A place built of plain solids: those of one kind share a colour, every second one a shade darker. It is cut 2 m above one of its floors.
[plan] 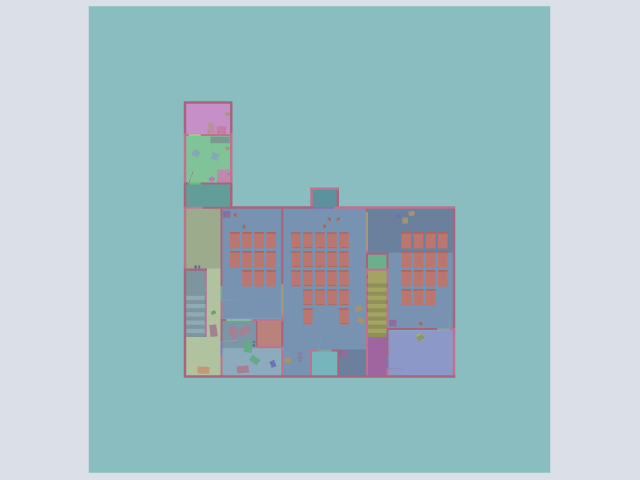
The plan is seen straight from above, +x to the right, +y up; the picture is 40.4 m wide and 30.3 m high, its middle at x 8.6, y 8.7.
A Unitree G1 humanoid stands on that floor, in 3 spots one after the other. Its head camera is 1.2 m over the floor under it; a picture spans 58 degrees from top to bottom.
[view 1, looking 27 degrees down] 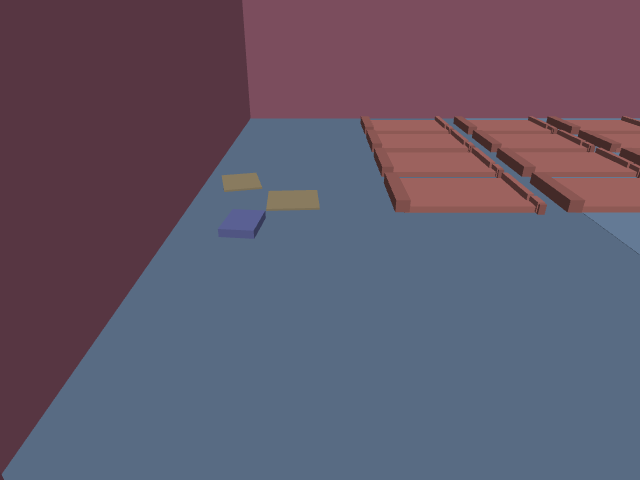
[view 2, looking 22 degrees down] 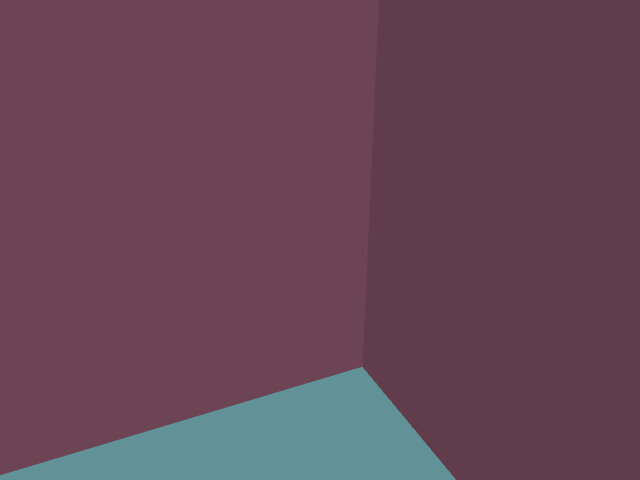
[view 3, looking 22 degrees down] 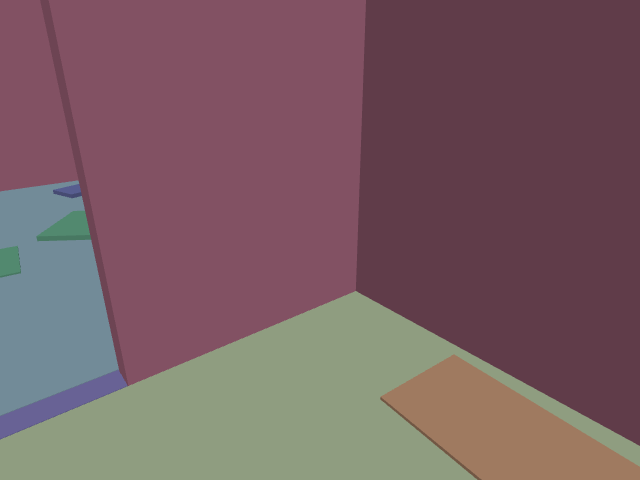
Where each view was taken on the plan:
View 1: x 10.97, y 9.72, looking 0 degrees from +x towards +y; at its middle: floor_prayer_hall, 2.65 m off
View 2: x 8.88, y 1.48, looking -114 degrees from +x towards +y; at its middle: wall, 1.55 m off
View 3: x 0.74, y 1.70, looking -39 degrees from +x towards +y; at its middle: wall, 2.19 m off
